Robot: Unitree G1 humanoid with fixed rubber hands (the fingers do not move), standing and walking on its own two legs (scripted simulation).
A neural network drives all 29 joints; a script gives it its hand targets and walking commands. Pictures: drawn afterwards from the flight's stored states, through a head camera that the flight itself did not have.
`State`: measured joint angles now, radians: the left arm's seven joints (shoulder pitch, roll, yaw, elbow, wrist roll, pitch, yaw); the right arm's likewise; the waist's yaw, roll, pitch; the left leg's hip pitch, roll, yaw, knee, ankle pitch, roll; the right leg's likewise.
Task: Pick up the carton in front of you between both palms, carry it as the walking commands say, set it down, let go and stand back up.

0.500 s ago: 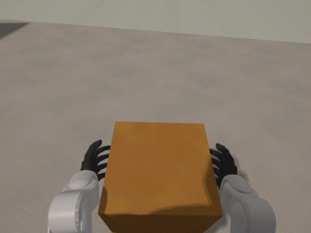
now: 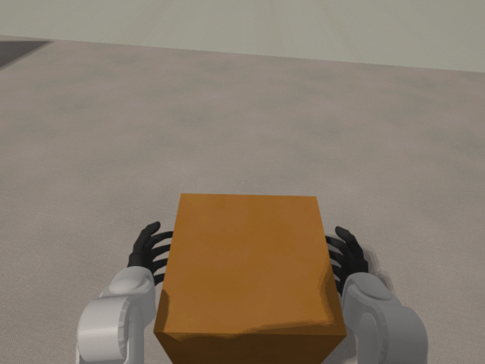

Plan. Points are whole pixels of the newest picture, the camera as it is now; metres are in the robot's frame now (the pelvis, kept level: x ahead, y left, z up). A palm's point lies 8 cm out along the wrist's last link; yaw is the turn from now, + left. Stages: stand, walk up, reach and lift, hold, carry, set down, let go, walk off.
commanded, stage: carry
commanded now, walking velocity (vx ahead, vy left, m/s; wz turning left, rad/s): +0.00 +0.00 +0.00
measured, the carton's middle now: (246, 291) +0.25 +0.00 +0.03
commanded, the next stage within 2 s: hold in 1.04 s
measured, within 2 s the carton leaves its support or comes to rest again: neither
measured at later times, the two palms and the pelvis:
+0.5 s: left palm (142, 294) +0.21 +0.15 +0.07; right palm (350, 299) +0.21 -0.15 +0.07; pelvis -0.04 +0.00 +0.00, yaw +0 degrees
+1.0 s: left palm (150, 290) +0.24 +0.15 +0.03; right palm (337, 293) +0.24 -0.15 +0.04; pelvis -0.05 +0.00 +0.00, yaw +0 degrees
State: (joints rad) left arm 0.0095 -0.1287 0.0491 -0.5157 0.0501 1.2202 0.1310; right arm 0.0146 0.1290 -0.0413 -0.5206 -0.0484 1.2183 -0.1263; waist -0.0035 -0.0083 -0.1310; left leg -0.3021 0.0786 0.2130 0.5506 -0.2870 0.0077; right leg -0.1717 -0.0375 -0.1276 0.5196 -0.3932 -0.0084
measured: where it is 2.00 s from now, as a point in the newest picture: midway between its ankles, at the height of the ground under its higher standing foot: outside the picture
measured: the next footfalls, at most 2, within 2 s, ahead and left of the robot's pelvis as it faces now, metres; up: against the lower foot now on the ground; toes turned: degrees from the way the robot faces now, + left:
none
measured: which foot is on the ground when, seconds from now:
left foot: down 0.00-1.00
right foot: down 0.00-1.00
